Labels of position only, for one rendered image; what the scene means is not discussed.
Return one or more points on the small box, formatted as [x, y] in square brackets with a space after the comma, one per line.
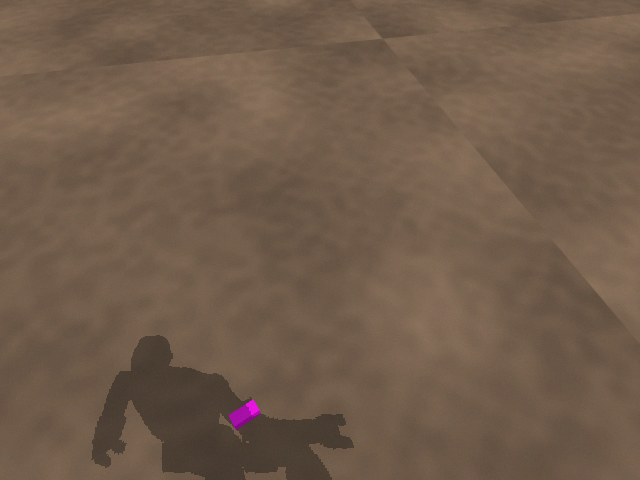
[244, 414]

